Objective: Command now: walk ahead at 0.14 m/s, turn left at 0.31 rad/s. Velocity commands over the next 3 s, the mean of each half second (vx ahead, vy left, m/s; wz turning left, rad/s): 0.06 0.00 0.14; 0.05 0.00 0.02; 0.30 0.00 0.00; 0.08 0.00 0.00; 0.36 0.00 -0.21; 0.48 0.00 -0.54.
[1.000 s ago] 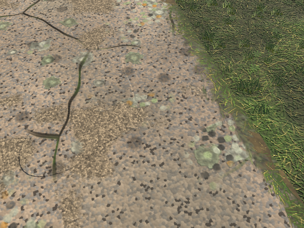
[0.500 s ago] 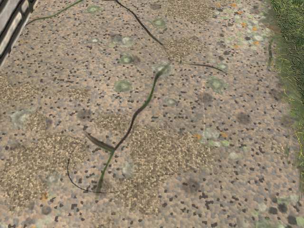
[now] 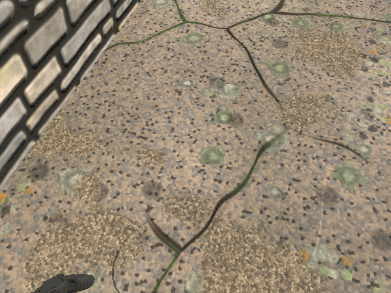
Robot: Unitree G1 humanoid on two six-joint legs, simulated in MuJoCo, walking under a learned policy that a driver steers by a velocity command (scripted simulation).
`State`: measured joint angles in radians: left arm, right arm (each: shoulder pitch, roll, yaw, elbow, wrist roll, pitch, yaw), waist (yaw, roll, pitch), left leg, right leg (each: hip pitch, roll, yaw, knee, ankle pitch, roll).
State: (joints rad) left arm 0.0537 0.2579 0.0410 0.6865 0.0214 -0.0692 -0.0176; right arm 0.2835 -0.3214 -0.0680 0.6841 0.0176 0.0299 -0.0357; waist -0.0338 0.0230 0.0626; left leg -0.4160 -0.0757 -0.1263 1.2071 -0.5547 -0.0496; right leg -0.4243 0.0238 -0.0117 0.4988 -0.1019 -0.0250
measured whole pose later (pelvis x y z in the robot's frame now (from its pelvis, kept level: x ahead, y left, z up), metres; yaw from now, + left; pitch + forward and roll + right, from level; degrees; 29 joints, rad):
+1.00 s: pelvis +0.10 +0.02 +0.00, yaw +1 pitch -1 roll +0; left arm 0.18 0.26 0.03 1.04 -0.01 -0.01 0.02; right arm 0.29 -0.24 -0.04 0.83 0.01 0.00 -0.03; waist 0.01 0.00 0.00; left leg -0.18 -0.02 -0.03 0.55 -0.37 0.03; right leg -0.26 -0.02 -0.02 0.64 -0.41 -0.02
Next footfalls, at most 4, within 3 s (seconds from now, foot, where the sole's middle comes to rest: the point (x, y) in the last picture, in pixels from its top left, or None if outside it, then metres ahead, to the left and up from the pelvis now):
0.22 left None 0.10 0.14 -0.76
1.52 left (163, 279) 0.49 0.13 -0.76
1.82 right None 0.44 -0.11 -0.76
2.64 right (222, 186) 0.83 -0.09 -0.76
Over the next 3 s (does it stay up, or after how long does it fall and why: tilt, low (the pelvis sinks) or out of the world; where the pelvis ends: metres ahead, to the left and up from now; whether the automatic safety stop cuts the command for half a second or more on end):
stays up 0.86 -0.03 0.02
